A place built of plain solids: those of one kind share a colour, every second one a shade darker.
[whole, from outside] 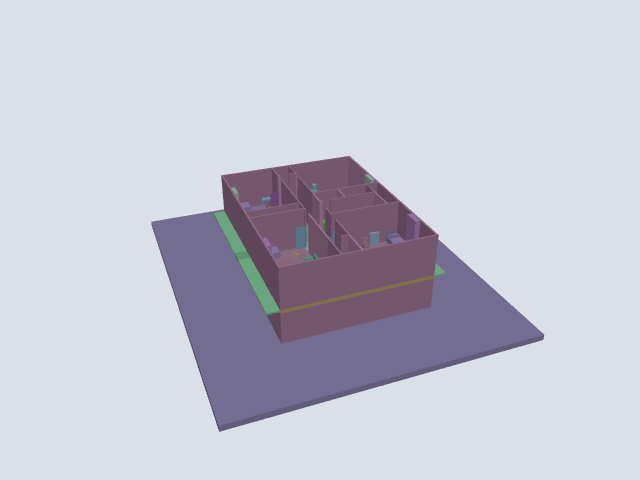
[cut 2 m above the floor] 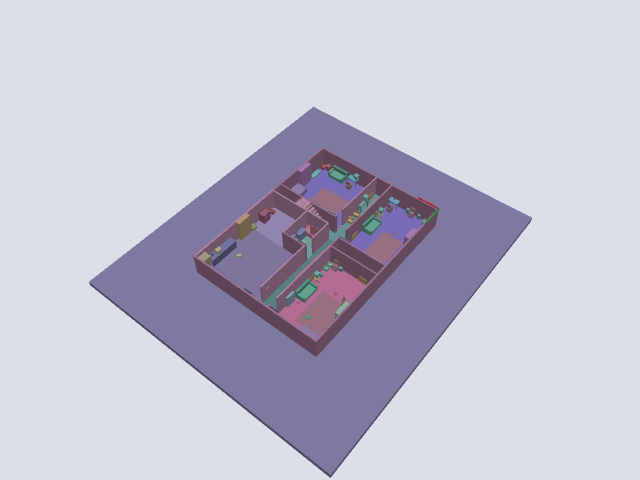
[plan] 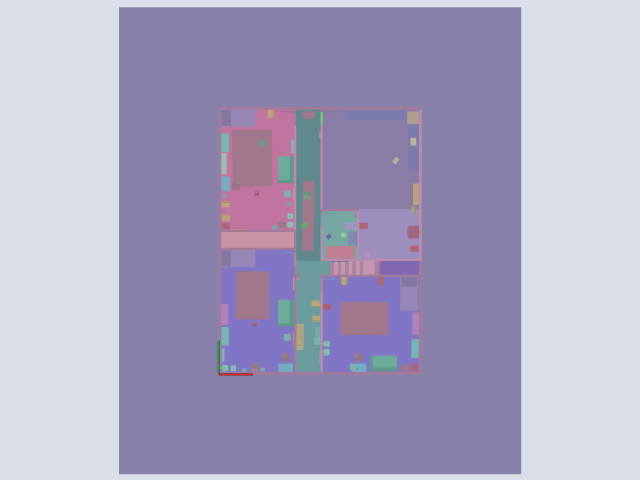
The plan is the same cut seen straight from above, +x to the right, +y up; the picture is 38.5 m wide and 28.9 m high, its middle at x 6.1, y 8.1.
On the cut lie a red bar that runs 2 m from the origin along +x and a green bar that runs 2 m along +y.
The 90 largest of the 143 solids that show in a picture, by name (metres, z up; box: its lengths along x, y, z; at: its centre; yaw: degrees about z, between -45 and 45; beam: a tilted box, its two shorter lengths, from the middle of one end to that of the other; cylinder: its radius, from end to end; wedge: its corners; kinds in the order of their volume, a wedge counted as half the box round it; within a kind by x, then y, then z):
{
 "under_1": {"box": [24.22, 28.11, 0.5], "at": [6.11, 8.05, -0.33]},
 "wall_1": {"box": [0.16, 7.34, 6.65], "at": [0.08, 3.83, 3.03]},
 "wall_2": {"box": [0.16, 0.95, 6.65], "at": [0.08, 8.11, 3.03]},
 "wall_3": {"box": [0.16, 7.24, 6.65], "at": [0.08, 12.33, 3.03]},
 "wall_4": {"box": [4.67, 0.13, 6.65], "at": [2.33, 7.57, 3.03]},
 "wall_5": {"box": [4.67, 0.13, 6.65], "at": [2.33, 8.64, 3.03]},
 "wall_6": {"box": [0.13, 2.22, 3.47], "at": [4.61, 1.27, 4.61]},
 "wall_7": {"box": [0.13, 6.42, 2.88], "at": [4.61, 3.37, 1.14]},
 "wall_8": {"box": [0.13, 4.07, 3.47], "at": [4.61, 4.54, 4.61]},
 "wall_9": {"box": [0.13, 0.95, 6.65], "at": [4.61, 8.11, 3.03]},
 "wall_10": {"box": [0.13, 4.57, 3.47], "at": [4.61, 10.99, 4.61]},
 "wall_11": {"box": [0.13, 6.32, 2.88], "at": [4.61, 11.87, 1.14]},
 "wall_12": {"box": [0.13, 1.62, 3.47], "at": [4.61, 15.14, 4.61]},
 "wall_13": {"box": [12.22, 0.16, 6.65], "at": [6.11, 0.08, 3.03]},
 "wall_14": {"box": [12.22, 0.16, 6.65], "at": [6.11, 16.03, 3.03]},
 "wall_15": {"box": [0.13, 2.22, 3.47], "at": [6.2, 1.27, 4.61]},
 "wall_16": {"box": [0.13, 4.8, 2.88], "at": [6.2, 2.56, 1.14]},
 "wall_17": {"box": [0.13, 2.45, 3.47], "at": [6.2, 3.73, 4.61]},
 "wall_18": {"box": [0.13, 0.96, 3.47], "at": [6.2, 6.49, 4.61]},
 "wall_19": {"box": [0.13, 1.95, 2.88], "at": [6.2, 7.95, 1.14]},
 "wall_20": {"box": [0.13, 1.5, 3.47], "at": [6.2, 9.09, 4.61]},
 "wall_21": {"box": [0.13, 3.31, 3.47], "at": [6.2, 11.62, 4.61]},
 "wall_22": {"box": [0.13, 5.06, 2.88], "at": [6.2, 12.5, 1.14]},
 "wall_23": {"box": [2.33, 0.13, 2.88], "at": [7.29, 9.9, 1.14]},
 "wall_24": {"box": [0.13, 2.87, 2.88], "at": [8.39, 8.4, 1.14]},
 "wall_25": {"box": [0.13, 1.5, 3.47], "at": [8.39, 9.09, 4.61]},
 "wall_26": {"box": [3.99, 0.13, 3.47], "at": [9.12, 8.28, 4.61]},
 "wall_27": {"box": [6.09, 0.13, 6.65], "at": [9.18, 5.95, 3.03]},
 "wall_28": {"box": [6.09, 0.13, 2.88], "at": [9.18, 6.91, 1.14]},
 "wall_29": {"box": [6.09, 0.13, 3.47], "at": [9.18, 9.9, 4.61]},
 "wall_30": {"box": [0.13, 2.2, 3.47], "at": [11.05, 7.11, 4.61]},
 "wall_31": {"box": [0.13, 1.5, 3.47], "at": [11.05, 9.09, 4.61]},
 "wall_32": {"box": [0.16, 5.72, 6.65], "at": [12.14, 3.02, 3.03]},
 "wall_33": {"box": [0.16, 3.83, 3.47], "at": [12.14, 7.92, 4.61]},
 "wall_34": {"box": [0.16, 8.98, 2.88], "at": [12.14, 11.46, 1.14]},
 "wall_35": {"box": [0.16, 5.98, 3.47], "at": [12.14, 12.96, 4.61]},
 "floor_back_1": {"box": [4.38, 7.34, 0.5], "at": [2.35, 3.83, -0.25]},
 "floor_back_2": {"box": [5.8, 5.72, 0.5], "at": [9.16, 3.02, -0.25]},
 "floor_kitchen_1": {"box": [5.8, 5.98, 0.5], "at": [9.16, 12.96, -0.25]},
 "floor_kitchen_2": {"box": [3.6, 3.0, 0.5], "at": [10.26, 8.47, -0.25]},
 "stair_1": {"box": [2.87, 0.83, 0.51], "at": [8.16, 6.42, -0.05]},
 "stair_2": {"box": [2.65, 0.83, 0.71], "at": [8.27, 6.42, 0.06]},
 "stair_3": {"box": [2.21, 0.83, 1.12], "at": [8.49, 6.42, 0.26]},
 "stair_4": {"box": [1.99, 0.83, 1.33], "at": [8.6, 6.42, 0.36]},
 "stair_5": {"box": [1.77, 0.83, 1.53], "at": [8.71, 6.42, 0.47]},
 "stair_6": {"box": [1.55, 0.83, 1.74], "at": [8.82, 6.42, 0.57]},
 "stair_7": {"box": [1.33, 0.83, 1.94], "at": [8.93, 6.42, 0.67]},
 "stair_8": {"box": [1.1, 0.83, 2.15], "at": [9.04, 6.42, 0.77]},
 "stair_9": {"box": [0.88, 0.83, 2.35], "at": [9.15, 6.42, 0.88]},
 "stair_10": {"box": [0.44, 0.83, 2.77], "at": [9.37, 6.42, 1.08]},
 "stair_11": {"box": [0.22, 0.83, 2.97], "at": [9.48, 6.42, 1.19]},
 "floor_front_1": {"box": [4.38, 7.24, 0.5], "at": [2.35, 12.33, -0.25]},
 "floor_hall_1": {"box": [1.46, 5.85, 0.5], "at": [5.4, 3.08, -0.25]},
 "floor_hall_2": {"box": [1.46, 9.11, 0.5], "at": [5.4, 11.39, -0.25]},
 "floor_hall_3": {"box": [2.05, 0.83, 0.5], "at": [5.7, 6.42, -0.25]},
 "upper_floor_back_1": {"box": [4.38, 7.34, 0.16], "at": [2.35, 3.83, 2.8]},
 "upper_floor_back_2": {"box": [5.8, 5.72, 0.16], "at": [9.16, 3.02, 2.8]},
 "fixture_breast_back_1": {"box": [0.31, 1.25, 3.52], "at": [0.31, 3.6, 4.59]},
 "fixture_breast_back_2": {"box": [0.41, 1.25, 2.63], "at": [0.37, 3.6, 1.26]},
 "fixture_breast_back_3": {"box": [0.42, 1.32, 3.52], "at": [11.85, 3.07, 4.59]},
 "fixture_breast_back_4": {"box": [0.41, 1.32, 2.63], "at": [11.86, 3.07, 1.26]},
 "child_bed_1": {"box": [2.06, 1.06, 0.4], "at": [1.17, 7.0, 0.38]},
 "child_bed_2": {"box": [2.06, 1.06, 0.4], "at": [1.17, 7.0, 3.26]},
 "child_bed_3": {"box": [2.06, 1.06, 0.4], "at": [1.17, 15.45, 0.38]},
 "child_bed_4": {"box": [2.06, 1.06, 0.4], "at": [1.17, 15.45, 3.26]},
 "child_bed_5": {"box": [1.06, 2.06, 0.4], "at": [11.46, 4.87, 0.38]},
 "child_bed_6": {"box": [1.06, 2.06, 0.4], "at": [11.56, 4.87, 3.26]},
 "upper_floor_front_1": {"box": [4.38, 7.24, 0.16], "at": [2.35, 12.33, 2.8]},
 "fixture_breast_front_1": {"box": [0.32, 1.3, 2.63], "at": [0.32, 12.71, 1.26]},
 "fixture_breast_front_2": {"box": [0.33, 1.3, 3.52], "at": [0.33, 12.71, 4.59]},
 "fixture_breast_front_3": {"box": [0.34, 1.3, 3.52], "at": [11.89, 11.07, 4.59]},
 "upper_floor_next_1": {"box": [1.0, 7.34, 0.16], "at": [-0.5, 3.83, 2.8]},
 "upper_floor_next_2": {"box": [1.0, 7.24, 0.16], "at": [-0.5, 12.33, 2.8]},
 "upper_floor_next_3": {"box": [1.0, 5.72, 0.16], "at": [12.72, 3.02, 2.8]},
 "floor_shower_1": {"box": [2.07, 2.87, 0.5], "at": [7.29, 8.4, -0.25]},
 "floor_cup_1": {"box": [4.38, 0.95, 0.5], "at": [2.35, 8.11, -0.25]},
 "rug_1": {"box": [2.0, 2.9, 0.08], "at": [1.98, 4.83, 2.85], "yaw": -0.7},
 "rug_2": {"box": [2.0, 2.9, 0.08], "at": [2.02, 4.78, -0.03], "yaw": 0.2},
 "rug_3": {"box": [2.4, 3.4, 0.08], "at": [2.02, 13.03, -0.03], "yaw": 0.6},
 "rug_4": {"box": [2.9, 2.0, 0.08], "at": [8.78, 3.38, -0.03], "yaw": -0.2},
 "sofa_1": {"box": [0.93, 1.6, 0.34], "at": [4.03, 3.7, 0.28]},
 "sofa_2": {"box": [0.93, 1.6, 0.34], "at": [4.03, 12.34, 0.28]},
 "sofa_3": {"box": [1.6, 0.93, 0.34], "at": [9.93, 0.67, 0.28]},
 "counter_run_1": {"box": [0.61, 2.76, 0.78], "at": [11.75, 13.7, 0.49]},
 "fixture_breast_kitchen_1": {"box": [0.36, 1.3, 2.63], "at": [11.88, 10.85, 1.26]},
 "floor_pantry_1": {"box": [2.34, 0.83, 0.5], "at": [10.89, 6.42, -0.25]},
 "fridge_1": {"box": [0.7, 0.75, 1.72], "at": [11.7, 15.46, 0.86]},
 "wall_band_1": {"box": [12.22, 0.16, 0.31], "at": [6.11, 0.08, 2.72]},
 "bathtub_1": {"box": [1.7, 0.76, 0.44], "at": [7.33, 7.36, 0.22]},
 "range_flat_1": {"box": [0.65, 0.76, 0.94], "at": [11.73, 8.57, 0.47]}
}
